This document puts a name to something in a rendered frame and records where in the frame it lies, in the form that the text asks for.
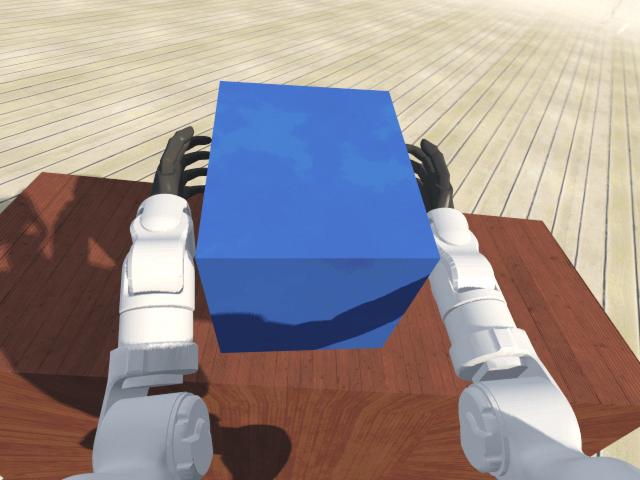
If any left robot upper arm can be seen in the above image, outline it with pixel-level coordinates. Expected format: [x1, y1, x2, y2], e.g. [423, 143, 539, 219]
[62, 392, 213, 480]

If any robot right hand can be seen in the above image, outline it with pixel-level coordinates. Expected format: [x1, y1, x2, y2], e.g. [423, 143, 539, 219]
[405, 139, 454, 213]

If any left robot forearm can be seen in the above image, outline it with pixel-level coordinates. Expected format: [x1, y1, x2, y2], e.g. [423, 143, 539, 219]
[92, 194, 198, 473]

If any robot left hand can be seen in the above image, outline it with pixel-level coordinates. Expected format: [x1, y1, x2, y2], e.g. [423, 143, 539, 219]
[150, 126, 212, 201]

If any right robot forearm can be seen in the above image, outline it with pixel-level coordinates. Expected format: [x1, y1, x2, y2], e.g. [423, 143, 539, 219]
[427, 208, 582, 447]

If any carton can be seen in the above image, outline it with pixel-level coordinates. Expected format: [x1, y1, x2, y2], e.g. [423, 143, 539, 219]
[195, 81, 440, 353]

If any pedestal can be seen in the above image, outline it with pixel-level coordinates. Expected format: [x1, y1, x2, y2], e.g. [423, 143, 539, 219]
[0, 172, 640, 480]

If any right robot upper arm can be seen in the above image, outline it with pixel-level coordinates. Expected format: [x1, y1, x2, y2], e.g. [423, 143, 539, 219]
[458, 376, 640, 480]

